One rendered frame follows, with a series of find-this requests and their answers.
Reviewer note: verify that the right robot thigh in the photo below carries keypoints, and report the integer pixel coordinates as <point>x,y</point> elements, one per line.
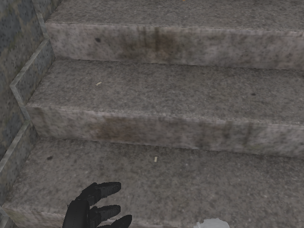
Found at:
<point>211,223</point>

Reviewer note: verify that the left robot hand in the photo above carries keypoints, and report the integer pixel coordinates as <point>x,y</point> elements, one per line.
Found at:
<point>79,214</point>

